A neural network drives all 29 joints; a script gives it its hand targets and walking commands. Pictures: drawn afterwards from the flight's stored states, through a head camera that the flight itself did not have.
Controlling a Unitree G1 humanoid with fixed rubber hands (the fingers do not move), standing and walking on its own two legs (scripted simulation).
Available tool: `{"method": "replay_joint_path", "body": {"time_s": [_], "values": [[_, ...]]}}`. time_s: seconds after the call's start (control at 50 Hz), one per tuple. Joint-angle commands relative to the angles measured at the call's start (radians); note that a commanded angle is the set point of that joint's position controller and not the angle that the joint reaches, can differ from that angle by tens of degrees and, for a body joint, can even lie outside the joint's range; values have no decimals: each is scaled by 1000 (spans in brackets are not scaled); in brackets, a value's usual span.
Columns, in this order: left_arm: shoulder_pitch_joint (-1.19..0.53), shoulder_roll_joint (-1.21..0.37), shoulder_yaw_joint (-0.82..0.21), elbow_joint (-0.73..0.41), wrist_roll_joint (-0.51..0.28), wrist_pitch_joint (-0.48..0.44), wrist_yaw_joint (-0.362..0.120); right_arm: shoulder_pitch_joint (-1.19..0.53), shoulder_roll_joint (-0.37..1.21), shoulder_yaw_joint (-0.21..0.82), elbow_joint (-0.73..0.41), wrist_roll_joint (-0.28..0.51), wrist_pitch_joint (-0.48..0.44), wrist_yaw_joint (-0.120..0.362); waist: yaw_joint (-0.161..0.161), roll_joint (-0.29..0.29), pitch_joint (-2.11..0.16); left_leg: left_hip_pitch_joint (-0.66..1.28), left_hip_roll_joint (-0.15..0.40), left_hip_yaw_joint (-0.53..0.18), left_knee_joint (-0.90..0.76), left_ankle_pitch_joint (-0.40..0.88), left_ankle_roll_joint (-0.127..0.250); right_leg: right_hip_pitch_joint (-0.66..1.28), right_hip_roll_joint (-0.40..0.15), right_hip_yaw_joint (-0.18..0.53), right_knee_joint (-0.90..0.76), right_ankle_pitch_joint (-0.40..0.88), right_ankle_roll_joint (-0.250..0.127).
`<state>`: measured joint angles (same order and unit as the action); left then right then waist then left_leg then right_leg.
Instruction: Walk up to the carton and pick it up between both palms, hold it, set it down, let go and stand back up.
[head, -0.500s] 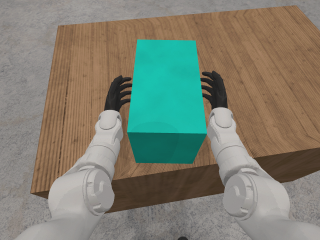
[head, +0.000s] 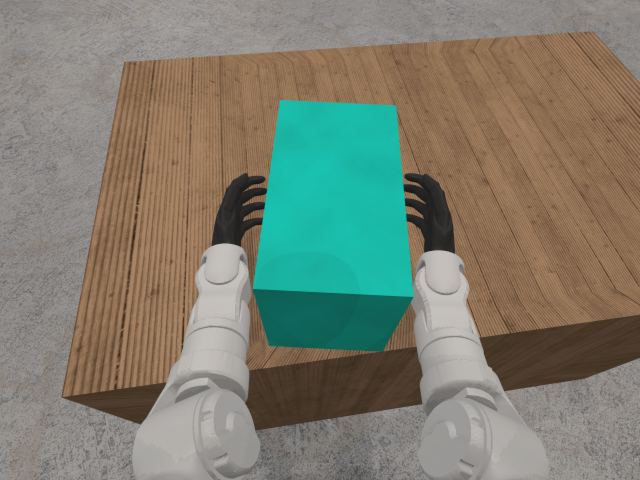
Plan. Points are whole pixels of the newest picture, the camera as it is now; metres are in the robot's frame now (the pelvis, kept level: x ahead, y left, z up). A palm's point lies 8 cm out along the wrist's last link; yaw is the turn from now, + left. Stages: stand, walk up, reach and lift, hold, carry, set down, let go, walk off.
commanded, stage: reach and lift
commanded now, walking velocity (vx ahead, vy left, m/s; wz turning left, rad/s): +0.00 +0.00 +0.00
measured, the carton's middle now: (331, 227) +0.47 -0.02 -0.02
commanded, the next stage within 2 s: none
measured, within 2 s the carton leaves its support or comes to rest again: leaves its support in 1.96 s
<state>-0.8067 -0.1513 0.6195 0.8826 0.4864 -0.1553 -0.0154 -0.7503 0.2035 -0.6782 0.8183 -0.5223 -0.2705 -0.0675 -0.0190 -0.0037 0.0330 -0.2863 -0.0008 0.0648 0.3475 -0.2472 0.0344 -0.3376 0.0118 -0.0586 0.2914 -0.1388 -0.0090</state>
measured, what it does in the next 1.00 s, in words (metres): stands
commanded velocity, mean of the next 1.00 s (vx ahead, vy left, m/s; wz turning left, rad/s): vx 0.00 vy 0.00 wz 0.00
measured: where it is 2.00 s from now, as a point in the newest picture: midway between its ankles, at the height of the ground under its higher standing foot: outside the picture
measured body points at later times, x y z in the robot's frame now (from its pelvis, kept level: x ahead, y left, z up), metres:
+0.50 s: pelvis +0.00 +0.00 +0.00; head +0.10 +0.01 +0.44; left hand +0.44 +0.12 +0.03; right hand +0.42 -0.14 +0.04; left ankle -0.06 +0.09 -0.75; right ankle -0.01 -0.11 -0.75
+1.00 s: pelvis +0.00 +0.00 +0.00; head +0.10 +0.01 +0.44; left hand +0.44 +0.12 +0.03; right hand +0.42 -0.14 +0.04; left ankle -0.06 +0.09 -0.75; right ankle -0.01 -0.11 -0.75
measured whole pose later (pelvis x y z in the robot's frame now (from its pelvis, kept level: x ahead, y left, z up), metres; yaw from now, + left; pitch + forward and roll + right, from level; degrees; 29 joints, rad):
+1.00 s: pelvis +0.00 +0.00 +0.00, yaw +1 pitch +12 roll -1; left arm -0.81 -0.14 0.59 0.88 0.51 -0.16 0.01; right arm -0.75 0.18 -0.65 0.89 -0.47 -0.35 -0.10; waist -0.04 0.00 0.02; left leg -0.30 0.00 0.07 0.32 -0.22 0.04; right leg -0.34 0.00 -0.08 0.25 -0.11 -0.01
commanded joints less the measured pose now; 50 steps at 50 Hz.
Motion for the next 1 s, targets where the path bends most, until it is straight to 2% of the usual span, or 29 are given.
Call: {"method": "replay_joint_path", "body": {"time_s": [0.0, 0.02, 0.04, 0.1, 0.14, 0.18, 0.2, 0.22, 0.24, 0.28, 0.3, 0.32, 0.4, 0.42, 0.44, 0.5, 0.54, 0.56, 0.64, 0.66, 0.68, 0.7, 0.72, 0.8, 0.84, 0.86, 0.9, 0.94, 0.98], "values": [[-341, -363, -202, 25, 41, -1, -70, -272, 504, 297, 138, -64, -20, 137, 33, 30, -491, -74, 1, 61, -1, 504, -49, 519, -15, -12, 119, 564, 23], [-340, -360, -198, 40, 41, -2, -70, -281, 496, 297, 133, -62, -24, 136, 37, 25, -494, -81, 5, 60, -4, 495, -45, 541, -19, -11, 126, 564, 32], [-318, -363, -208, 43, 35, -4, -71, -261, 506, 295, 147, -69, -26, 134, 29, -4, -482, -102, 7, 54, -10, 489, -42, 549, -13, -15, 128, 583, 31], [-305, -358, -196, 51, 36, -6, -73, -256, 497, 296, 138, -78, -30, 128, 25, -3, -477, -108, 5, 49, -18, 458, -31, 551, -21, -5, 122, 563, 30], [-296, -356, -175, 57, 54, 1, -73, -247, 490, 288, 156, -78, -29, 126, 28, 0, -446, -89, 8, 53, -26, 458, -36, 538, -17, -15, 114, 540, 29], [-299, -373, -178, 49, 68, 2, -67, -238, 492, 276, 170, -80, -32, 132, 30, 19, -433, -60, 9, 56, -23, 453, -41, 502, -16, -21, 101, 489, 26], [-309, -362, -184, 33, 62, 0, -64, -233, 495, 279, 164, -74, -30, 133, 30, 9, -432, -64, 11, 54, -23, 450, -37, 498, -12, -20, 101, 478, 27], [-305, -364, -187, 38, 56, 6, -63, -261, 483, 281, 148, -71, -27, 132, 31, 30, -429, -72, 10, 54, -29, 445, -33, 493, -17, -18, 93, 474, 19], [-314, -360, -203, 33, 56, 10, -60, -248, 486, 283, 180, -63, -22, 133, 27, 24, -431, -50, 16, 58, -28, 451, -31, 483, -16, -19, 91, 469, 20], [-321, -359, -209, 20, 50, 10, -60, -250, 487, 296, 170, -54, -19, 131, 21, 21, -448, -44, 18, 49, -24, 465, -35, 487, -12, -18, 94, 474, 23], [-308, -364, -216, 25, 44, 13, -57, -265, 479, 296, 161, -54, -19, 131, 29, 25, -447, -61, 18, 41, -23, 467, -34, 483, -15, -14, 90, 478, 18], [-301, -364, -214, 43, 42, 15, -59, -264, 477, 297, 159, -55, -19, 133, 20, 18, -450, -49, 13, 41, -29, 463, -31, 489, -15, -22, 89, 488, 20], [-309, -370, -220, 33, 44, 5, -55, -248, 471, 293, 175, -56, -34, 129, 24, 35, -451, -42, 13, 44, -20, 476, -39, 482, -15, -15, 87, 489, 15], [-307, -361, -219, 37, 48, 7, -52, -245, 465, 298, 184, -55, -30, 125, 16, 21, -437, -53, 18, 42, -21, 474, -32, 483, -17, -17, 86, 502, 13], [-312, -365, -213, 35, 50, 0, -52, -237, 474, 298, 189, -46, -34, 122, 8, 31, -446, -58, 20, 38, -20, 485, -32, 489, -18, -12, 93, 517, 16], [-282, -372, -206, 72, 56, -3, -54, -246, 477, 301, 191, -55, -46, 121, 15, 14, -448, -79, 23, 42, -22, 472, -34, 507, -19, -17, 102, 543, 13], [-290, -369, -204, 62, 54, -8, -49, -251, 474, 314, 180, -58, -50, 120, 22, -20, -440, -113, 22, 39, -31, 460, -31, 532, -22, -15, 111, 561, 14], [-290, -366, -205, 69, 51, -9, -49, -260, 479, 313, 185, -61, -51, 119, 26, -4, -445, -126, 19, 37, -37, 455, -25, 543, -28, -5, 110, 557, 14], [-305, -374, -215, 58, 55, -9, -45, -232, 477, 297, 217, -59, -41, 116, 2, 33, -443, -85, 22, 38, -45, 447, -32, 508, -28, -10, 84, 505, 9], [-308, -387, -224, 57, 57, -9, -45, -242, 477, 299, 207, -64, -44, 116, 0, 22, -448, -76, 23, 35, -42, 444, -32, 485, -22, -17, 78, 487, 6], [-308, -388, -220, 67, 59, -4, -44, -246, 473, 287, 216, -68, -47, 118, 4, 43, -439, -53, 24, 39, -35, 445, -35, 467, -19, -21, 75, 469, 6], [-296, -388, -222, 75, 61, -2, -40, -240, 471, 281, 222, -67, -50, 118, -5, 26, -428, -50, 30, 30, -37, 457, -37, 457, -16, -25, 69, 466, 0], [-295, -389, -210, 73, 66, -3, -40, -238, 464, 281, 214, -64, -51, 116, 7, 28, -446, -46, 22, 39, -30, 462, -36, 454, -22, -19, 76, 480, 4], [-276, -386, -216, 84, 56, -9, -41, -248, 467, 311, 210, -50, -65, 110, 16, 19, -453, -101, 22, 36, -37, 469, -34, 513, -24, -16, 92, 554, 1], [-272, -396, -217, 92, 58, -8, -44, -242, 469, 314, 223, -52, -62, 105, 14, 22, -418, -132, 21, 34, -45, 440, -29, 528, -25, -10, 91, 556, 1], [-285, -385, -212, 95, 59, -11, -44, -236, 481, 316, 237, -45, -59, 107, 12, 2, -421, -131, 23, 38, -51, 432, -29, 541, -29, -10, 94, 556, 3], [-277, -391, -224, 83, 56, -13, -45, -243, 475, 324, 236, -40, -64, 106, 15, 26, -437, -115, 23, 27, -54, 439, -29, 524, -30, -14, 88, 557, 4], [-283, -395, -229, 78, 60, -11, -43, -250, 478, 321, 232, -46, -63, 104, 3, 29, -457, -101, 18, 31, -44, 436, -33, 514, -26, -8, 85, 558, 6], [-294, -405, -233, 86, 49, -14, -41, -266, 483, 328, 232, -51, -73, 104, 6, 10, -476, -99, 19, 32, -45, 433, -29, 507, -25, -15, 93, 555, 9]]}}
